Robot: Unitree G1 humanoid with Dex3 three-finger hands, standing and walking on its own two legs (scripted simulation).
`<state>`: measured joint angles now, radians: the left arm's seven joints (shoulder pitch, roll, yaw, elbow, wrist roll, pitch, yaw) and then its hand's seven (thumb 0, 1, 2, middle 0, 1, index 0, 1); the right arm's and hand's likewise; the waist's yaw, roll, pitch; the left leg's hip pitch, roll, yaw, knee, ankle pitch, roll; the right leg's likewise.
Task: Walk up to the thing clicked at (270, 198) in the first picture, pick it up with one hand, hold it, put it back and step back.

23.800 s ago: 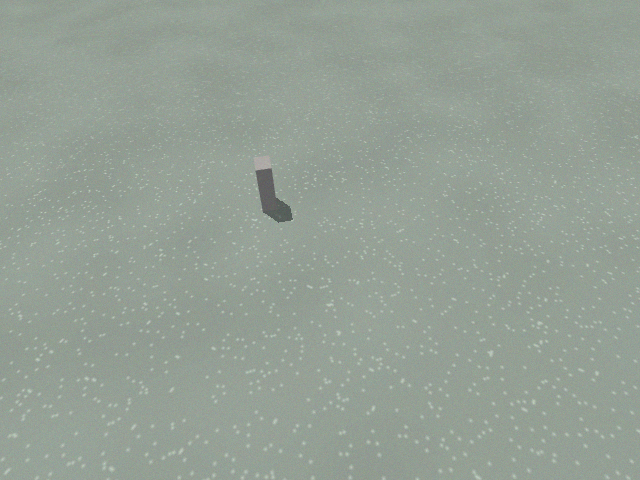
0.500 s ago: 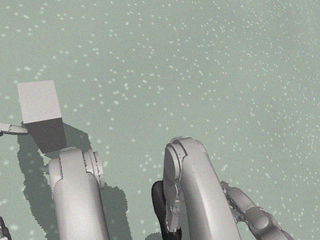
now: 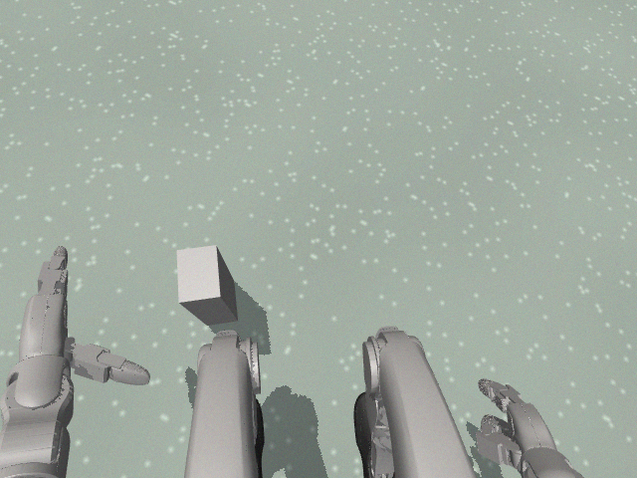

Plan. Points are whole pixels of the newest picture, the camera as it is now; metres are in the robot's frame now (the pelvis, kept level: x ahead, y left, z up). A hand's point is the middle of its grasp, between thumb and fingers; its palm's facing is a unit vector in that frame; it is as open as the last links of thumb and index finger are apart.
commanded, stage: home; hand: left
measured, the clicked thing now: (211, 290) +0.42 +0.21 -0.37
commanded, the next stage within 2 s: none
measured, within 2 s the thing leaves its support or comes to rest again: neither
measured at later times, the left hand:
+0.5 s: hand (32, 358) +0.26 +0.23 +0.11, palm faces +0.18 -0.93 -0.33, open 17.5 cm
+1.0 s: hand out of the picture +0.23 +0.21 +0.18, palm faces +0.20 -0.93 -0.30, open 17.5 cm
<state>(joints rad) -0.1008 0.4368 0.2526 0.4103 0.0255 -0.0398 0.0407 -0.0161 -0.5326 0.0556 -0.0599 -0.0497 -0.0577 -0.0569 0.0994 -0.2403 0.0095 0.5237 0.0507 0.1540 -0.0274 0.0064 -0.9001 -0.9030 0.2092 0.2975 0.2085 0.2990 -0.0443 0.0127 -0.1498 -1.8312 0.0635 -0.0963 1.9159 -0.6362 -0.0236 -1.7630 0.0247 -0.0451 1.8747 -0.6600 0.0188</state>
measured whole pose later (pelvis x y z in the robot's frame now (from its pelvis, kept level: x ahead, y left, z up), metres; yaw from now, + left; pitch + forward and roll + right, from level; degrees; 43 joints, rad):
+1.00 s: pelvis +0.09 +0.01 +0.23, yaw +6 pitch +9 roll -2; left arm 0.48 0.21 -0.01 -0.04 -0.01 0.28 0.15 -0.01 -0.55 0.04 -0.05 -0.05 -0.05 -0.05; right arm 0.26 -0.21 0.03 0.47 0.02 -0.09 -0.18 0.01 -0.90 -0.90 0.21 0.30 0.21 0.30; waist -0.02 0.03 -0.11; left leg -0.67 0.04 -0.05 0.99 -0.48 -0.02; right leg -0.59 -0.01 -0.05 0.93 -0.50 0.02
